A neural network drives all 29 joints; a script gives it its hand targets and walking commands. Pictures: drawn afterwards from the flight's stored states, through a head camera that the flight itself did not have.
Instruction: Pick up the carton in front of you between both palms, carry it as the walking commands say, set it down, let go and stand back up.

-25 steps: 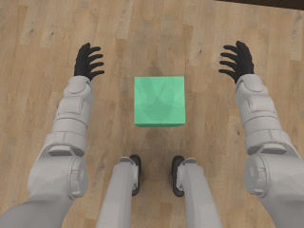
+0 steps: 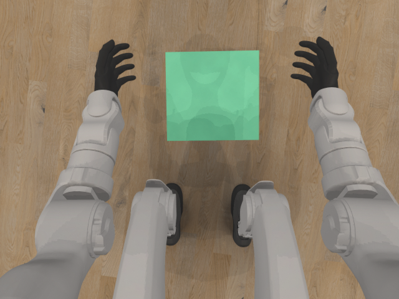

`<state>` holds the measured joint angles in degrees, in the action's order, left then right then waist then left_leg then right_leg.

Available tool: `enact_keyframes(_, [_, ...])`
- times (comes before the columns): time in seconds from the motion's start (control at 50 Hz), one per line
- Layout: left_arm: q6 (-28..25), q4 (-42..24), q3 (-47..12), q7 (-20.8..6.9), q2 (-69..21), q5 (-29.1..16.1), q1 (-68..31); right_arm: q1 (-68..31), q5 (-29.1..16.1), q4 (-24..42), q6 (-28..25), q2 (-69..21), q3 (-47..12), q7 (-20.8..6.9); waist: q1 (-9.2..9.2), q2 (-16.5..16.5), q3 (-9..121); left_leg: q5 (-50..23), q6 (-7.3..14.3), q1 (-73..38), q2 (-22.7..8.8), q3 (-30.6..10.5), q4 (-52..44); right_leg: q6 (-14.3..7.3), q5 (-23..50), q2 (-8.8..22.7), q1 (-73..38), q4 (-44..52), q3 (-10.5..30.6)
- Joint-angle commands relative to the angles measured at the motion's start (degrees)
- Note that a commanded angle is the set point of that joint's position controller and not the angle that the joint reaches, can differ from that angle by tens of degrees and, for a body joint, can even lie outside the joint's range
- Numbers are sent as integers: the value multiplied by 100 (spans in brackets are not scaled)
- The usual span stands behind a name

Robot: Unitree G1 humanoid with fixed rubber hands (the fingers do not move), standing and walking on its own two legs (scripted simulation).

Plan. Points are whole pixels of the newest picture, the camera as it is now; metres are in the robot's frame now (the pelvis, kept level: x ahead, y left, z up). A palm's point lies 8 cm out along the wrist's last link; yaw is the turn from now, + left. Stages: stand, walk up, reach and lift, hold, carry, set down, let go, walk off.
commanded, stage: reach and lift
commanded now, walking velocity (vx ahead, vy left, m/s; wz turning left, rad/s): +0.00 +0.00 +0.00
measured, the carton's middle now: (210, 103) +0.47 -0.01 -0.39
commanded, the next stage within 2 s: none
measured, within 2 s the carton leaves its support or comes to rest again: leaves its support in 1.30 s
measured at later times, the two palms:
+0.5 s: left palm (136, 98) +0.48 +0.18 -0.32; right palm (284, 98) +0.48 -0.19 -0.33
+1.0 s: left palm (149, 93) +0.49 +0.15 -0.32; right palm (271, 94) +0.49 -0.16 -0.32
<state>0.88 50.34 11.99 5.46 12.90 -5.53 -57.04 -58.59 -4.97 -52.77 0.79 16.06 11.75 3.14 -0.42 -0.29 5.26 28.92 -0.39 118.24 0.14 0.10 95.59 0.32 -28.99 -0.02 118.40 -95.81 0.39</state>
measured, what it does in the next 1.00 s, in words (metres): lowers itself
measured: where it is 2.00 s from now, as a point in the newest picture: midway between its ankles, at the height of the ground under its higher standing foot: (206, 225)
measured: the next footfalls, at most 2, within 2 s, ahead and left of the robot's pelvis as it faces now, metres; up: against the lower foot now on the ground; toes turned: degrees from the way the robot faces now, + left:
none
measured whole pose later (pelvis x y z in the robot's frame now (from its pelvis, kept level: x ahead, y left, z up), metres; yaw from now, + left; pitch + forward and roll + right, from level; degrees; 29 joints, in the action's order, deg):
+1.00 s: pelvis -0.04 +0.00 -0.14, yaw -1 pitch +39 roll -1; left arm -1.6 67.7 -1.0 9.2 16.3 -16.0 -81.1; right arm -80.5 -16.0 -67.8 -1.8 17.2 0.0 8.7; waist -0.1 -0.3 -17.4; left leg 30.5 0.0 131.6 0.4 -0.1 123.3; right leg 0.9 -30.6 -0.1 131.2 -123.1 0.3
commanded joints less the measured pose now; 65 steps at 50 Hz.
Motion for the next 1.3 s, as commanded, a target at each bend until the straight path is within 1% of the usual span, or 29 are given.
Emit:
enact_keyframes(0.0, [-53, -838, -205, 121, 800, -324, -1236, -1363, -356, 839, -60, 877, -219, 116, 34, 151, 6449, -2788, -243, -3390, 336, 80, 177, 210, 2789, -320, -3410, -132, -126])
enact_keyframes(0.06, [53, -934, -353, 209, 957, -545, -1649, -1751, -574, 897, 37, 1007, -370, 196, 25, 148, 6374, -2138, -235, -3228, 299, 159, 495, 188, 2131, -272, -3231, -446, -209])
enact_keyframes(0.1, [133, -788, -425, 252, 1039, -651, -1925, -2010, -686, 745, 109, 1082, -463, 243, 15, 122, 6114, -1624, -219, -3049, 259, 189, 647, 162, 1623, -219, -3024, -598, -230])
enact_keyframes(0.18, [213, -174, -502, 272, 1109, -751, -2455, -2530, -808, 130, 178, 1141, -575, 289, 13, 83, 5198, -685, -192, -2462, 158, 173, 899, 97, 717, -95, -2482, -867, -186])
enact_keyframes(0.24, [159, 349, -566, 253, 1133, -791, -2802, -2845, -827, -401, 128, 1177, -616, 297, 49, 46, 4637, -372, -179, -2132, 94, 115, 1125, 66, 432, -24, -2183, -1097, -108])
enact_keyframes(0.3, [45, 773, -621, 227, 1201, -827, -3060, -3070, -848, -820, 19, 1216, -690, 302, 64, 27, 4287, -362, -158, -1927, 52, 59, 1373, 48, 449, 24, -2017, -1335, -12])
enact_keyframes(0.36, [-88, 1009, -688, 212, 1294, -897, -3272, -3289, -924, -1011, -106, 1263, -805, 312, 53, 42, 4203, -557, -132, -1851, 31, 14, 1624, 48, 677, 41, -2016, -1582, 73])
enact_keyframes(0.46, [-269, 899, -892, 266, 1435, -1149, -3483, -3563, -1162, -757, -254, 1319, -1061, 405, 43, 149, 4973, -1244, -111, -2210, 52, 26, 1998, 86, 1389, -17, -2537, -1937, 84])
enact_keyframes(0.5, [-285, 937, -1104, 236, 1314, -1343, -3464, -3581, -1271, -586, -267, 1215, -1190, 461, 104, 220, 5270, -1480, -110, -2265, 62, 62, 2105, 103, 1677, -58, -2838, -2001, 53])
enact_keyframes(0.54, [-278, 889, -1195, 204, 1306, -1408, -3437, -3470, -1405, -471, -251, 982, -1318, 502, 49, 296, 5456, -1552, -112, -2149, 82, 139, 2139, 131, 1911, -104, -3189, -2050, 34])
enact_keyframes(0.56, [-272, 855, -1214, 194, 1308, -1401, -3407, -3408, -1445, -439, -232, 872, -1341, 514, 19, 286, 5454, -1558, -97, -2156, 89, 149, 2136, 147, 1942, -132, -3159, -2056, 8])
enact_keyframes(0.6, [-257, 787, -1182, 193, 1244, -1321, -3281, -3211, -1445, -449, -197, 778, -1345, 511, -47, 170, 5424, -1654, -102, -2227, 115, 185, 2127, 156, 1978, -173, -3038, -2062, -22])
enact_keyframes(0.62, [-248, 808, -1152, 203, 1181, -1272, -3167, -3090, -1405, -486, -191, 788, -1298, 505, -52, 111, 5340, -1668, -103, -2255, 133, 176, 2111, 155, 1936, -185, -2889, -2062, -46])
enact_keyframes(0.68, [-237, 1103, -1022, 199, 1112, -1090, -2985, -2873, -1206, -769, -193, 765, -1087, 473, 7, 46, 4445, -1425, -74, -1955, 146, 64, 2055, 142, 1547, -167, -2082, -2017, -68])
enact_keyframes(0.72, [-247, 1173, -886, 187, 1123, -934, -3035, -2879, -1030, -867, -217, 787, -924, 445, 41, 22, 3999, -1279, -66, -1755, 141, 3, 2009, 132, 1340, -147, -1659, -1978, -52])
enact_keyframes(0.78, [-287, 1145, -792, 210, 1140, -814, -3169, -2939, -879, -872, -274, 835, -793, 445, 85, -33, 3939, -1272, -74, -1798, 152, -47, 1966, 114, 1272, -142, -1499, -1958, -45])
enact_keyframes(0.82, [-308, 1120, -904, 229, 1006, -870, -3286, -3013, -929, -878, -300, 742, -861, 449, 95, -77, 4032, -1298, -88, -1928, 166, -61, 1936, 106, 1255, -157, -1530, -1940, -62])
enact_keyframes(0.9, [-342, 1041, -1368, 254, 413, -1101, -3618, -3360, -1147, -833, -345, 216, -1259, 439, 61, -102, 4194, -1318, -116, -2146, 223, -54, 1859, 118, 1233, -225, -1720, -1865, -102])
enact_keyframes(0.96, [-365, 1244, -1362, 326, 231, -1047, -3678, -3416, -1095, -1016, -381, 46, -1215, 489, 75, -70, 4208, -1252, -122, -2227, 291, -41, 1832, 134, 1201, -272, -1837, -1826, -142])
enact_keyframes(0.98, [-370, 1300, -1348, 344, 145, -988, -3695, -3440, -1071, -1047, -387, -77, -1237, 489, 37, -62, 4172, -1228, -105, -2244, 309, -32, 1821, 132, 1187, -290, -1832, -1819, -141])
enact_keyframes(1.0, [-405, 1154, -1633, 268, -357, -1041, -3967, -3690, -1126, -908, -404, -642, -1549, 413, -21, -35, 4150, -1243, -60, -2214, 339, -37, 1810, 105, 1173, -339, -1829, -1812, -124])
enact_keyframes(1.02, [-431, 1258, -1756, 195, -739, -1076, -4153, -3934, -1160, -937, -426, -990, -1667, 347, 1, -21, 4103, -1304, -68, -2141, 357, -54, 1810, 99, 1231, -380, -1830, -1798, -119])
enact_keyframes(1.04, [-430, 1230, -1917, 80, -1358, -1127, -4444, -4277, -1214, -849, -420, -1601, -1869, 235, -9, -10, 4118, -1350, -58, -2097, 388, -64, 1839, 86, 1295, -425, -1871, -1828, -93])
enact_keyframes(1.08, [-368, 1187, -2135, -224, -2585, -1082, -5098, -4938, -1163, -806, -336, -2877, -2160, -52, 28, 57, 4034, -1234, -33, -1911, 495, -62, 1910, 80, 1226, -517, -1853, -1883, -75])
enact_keyframes(1.12, [-236, 1135, -2119, -534, -3447, -882, -5408, -5311, -978, -702, -205, -3787, -2141, -332, 11, 52, 3900, -1030, -12, -1753, 578, 26, 1957, 71, 1082, -592, -1785, -1924, -99])
enact_keyframes(1.16, [-119, 947, -2036, -751, -4026, -764, -5495, -5449, -838, -516, -102, -4342, -2055, -521, -9, 41, 4011, -1058, 4, -1749, 624, 124, 2011, 56, 1098, -648, -1791, -1977, -153])
enact_keyframes(1.2, [-33, 666, -2045, -873, -4518, -776, -5581, -5571, -838, -273, -28, -4802, -2078, -630, -29, 26, 4446, -1309, 2, -1919, 665, 202, 2087, 35, 1307, -700, -1959, -2058, -215])
enact_keyframes(1.24, [48, 236, -2186, -932, -4975, -900, -5724, -5696, -937, 114, 51, -5241, -2242, -667, -17, 23, 5281, -1636, -20, -2256, 711, 285, 2161, 24, 1651, -748, -2379, -2139, -285])
enact_keyframes(1.28, [163, -353, -2409, -945, -5372, -1043, -5840, -5779, -1036, 651, 162, -5648, -2471, -649, 34, 32, 6345, -1931, -45, -2694, 765, 378, 2192, 36, 2025, -798, -2956, -2174, -360])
